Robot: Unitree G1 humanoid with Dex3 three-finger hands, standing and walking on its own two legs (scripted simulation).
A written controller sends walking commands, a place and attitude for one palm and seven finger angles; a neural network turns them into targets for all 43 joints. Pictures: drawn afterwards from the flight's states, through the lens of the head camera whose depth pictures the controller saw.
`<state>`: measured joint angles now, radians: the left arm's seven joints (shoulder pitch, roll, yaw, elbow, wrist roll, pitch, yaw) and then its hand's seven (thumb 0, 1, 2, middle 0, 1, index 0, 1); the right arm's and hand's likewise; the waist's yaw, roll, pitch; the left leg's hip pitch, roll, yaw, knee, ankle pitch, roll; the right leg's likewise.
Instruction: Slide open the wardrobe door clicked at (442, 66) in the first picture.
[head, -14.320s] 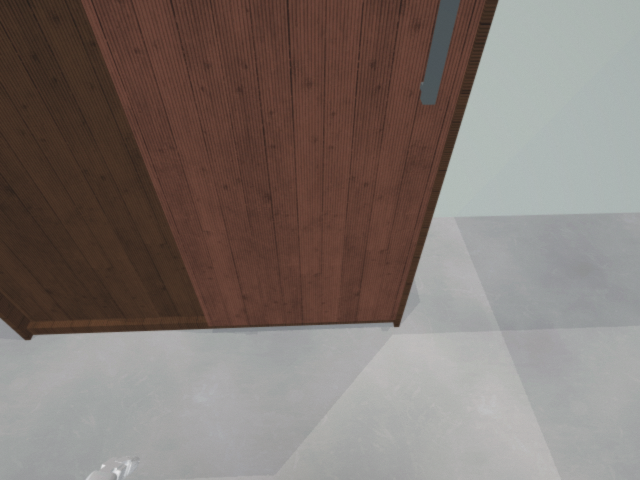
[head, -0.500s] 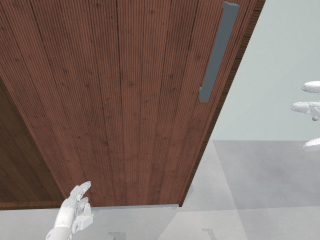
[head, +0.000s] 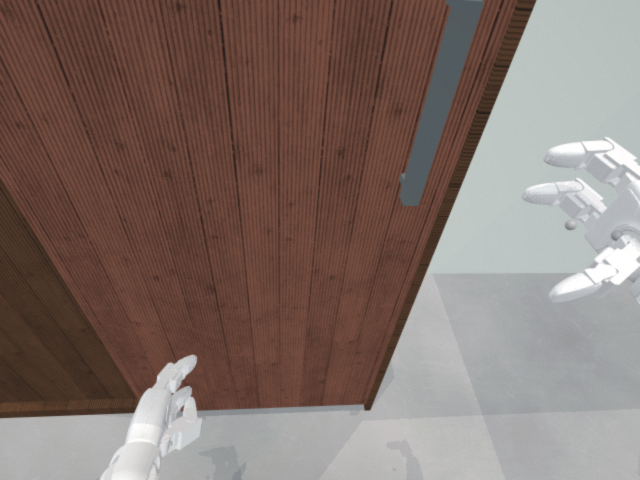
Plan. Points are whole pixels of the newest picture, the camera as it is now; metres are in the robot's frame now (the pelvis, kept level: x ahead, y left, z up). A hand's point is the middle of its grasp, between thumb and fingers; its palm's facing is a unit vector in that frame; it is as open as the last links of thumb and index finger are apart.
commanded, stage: move the hooked fingers beside the handle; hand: right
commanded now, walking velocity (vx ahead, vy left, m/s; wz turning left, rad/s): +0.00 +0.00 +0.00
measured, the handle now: (429, 111) +0.49 -0.12 +0.26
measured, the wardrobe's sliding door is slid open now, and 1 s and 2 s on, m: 0.00 0.00 0.00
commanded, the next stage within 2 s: none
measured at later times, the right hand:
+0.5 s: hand (556, 181) +0.36 -0.24 +0.25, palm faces +0.05 +1.00 -0.04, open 14.0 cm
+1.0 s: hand (507, 161) +0.41 -0.20 +0.24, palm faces -0.02 +1.00 -0.02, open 14.0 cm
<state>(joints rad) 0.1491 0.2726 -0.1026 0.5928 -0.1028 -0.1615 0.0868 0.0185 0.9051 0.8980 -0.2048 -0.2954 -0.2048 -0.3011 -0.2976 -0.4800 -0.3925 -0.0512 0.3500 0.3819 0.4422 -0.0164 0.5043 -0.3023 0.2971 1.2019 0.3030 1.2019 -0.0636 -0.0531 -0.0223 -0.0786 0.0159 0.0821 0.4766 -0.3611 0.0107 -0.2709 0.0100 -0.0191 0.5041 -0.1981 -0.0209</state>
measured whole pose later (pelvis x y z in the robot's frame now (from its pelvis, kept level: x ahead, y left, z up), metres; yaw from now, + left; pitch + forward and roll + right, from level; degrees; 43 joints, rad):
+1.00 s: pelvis +0.00 +0.01 +0.00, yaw +2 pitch +0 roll +0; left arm 0.27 0.29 -0.06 0.63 -0.10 -0.08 0.09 0.02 0.91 0.90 -0.21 -0.30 -0.21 -0.30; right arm -0.68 -0.50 -0.35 0.53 0.23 0.29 0.32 -0.02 0.50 -0.30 0.30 1.20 0.30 1.20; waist 0.01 -0.04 -0.04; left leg -0.11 -0.01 0.05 0.45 -0.34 0.03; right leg -0.29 -0.02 -0.04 0.48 -0.19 -0.01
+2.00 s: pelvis -0.01 +0.01 +0.00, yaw +2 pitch +0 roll +0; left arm 0.29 0.29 -0.05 0.64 -0.10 -0.03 0.09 0.01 0.91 0.90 -0.21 -0.30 -0.21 -0.30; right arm -0.80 -0.50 -0.32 0.73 0.20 0.26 0.25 -0.01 0.50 -0.30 0.30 1.20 0.30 1.20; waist 0.04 -0.04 -0.06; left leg -0.12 -0.02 0.05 0.45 -0.32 0.03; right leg -0.30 -0.03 -0.04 0.46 -0.17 0.00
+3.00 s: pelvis +0.00 +0.01 +0.00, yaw +2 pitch -1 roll +0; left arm 0.26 0.28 -0.06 0.64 -0.10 -0.02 0.09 0.02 0.90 0.90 -0.21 -0.30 -0.21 -0.30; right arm -0.76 -0.46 -0.30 0.60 0.22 0.33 0.22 -0.01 0.51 -0.30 0.30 1.20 0.31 1.20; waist 0.02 -0.04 -0.07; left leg -0.10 -0.02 0.05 0.43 -0.32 0.03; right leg -0.28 -0.02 -0.04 0.46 -0.17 -0.01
